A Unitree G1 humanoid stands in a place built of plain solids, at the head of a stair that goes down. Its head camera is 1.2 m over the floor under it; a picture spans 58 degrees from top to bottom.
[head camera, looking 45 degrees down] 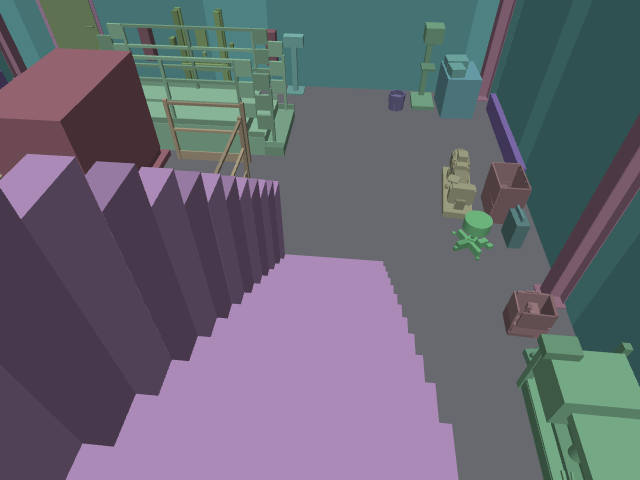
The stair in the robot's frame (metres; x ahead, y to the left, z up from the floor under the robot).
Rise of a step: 0.21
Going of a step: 0.27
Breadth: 1.24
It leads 6 degrees to the right of straight ahead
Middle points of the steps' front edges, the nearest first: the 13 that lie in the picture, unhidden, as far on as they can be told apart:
0.45 0.15 -0.21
0.72 0.12 -0.42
0.98 0.10 -0.63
1.24 0.07 -0.84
1.51 0.04 -1.05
1.77 0.02 -1.26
2.04 -0.01 -1.47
2.30 -0.03 -1.68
2.57 -0.06 -1.89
2.83 -0.08 -2.10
3.09 -0.11 -2.31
3.36 -0.13 -2.52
3.62 -0.16 -2.73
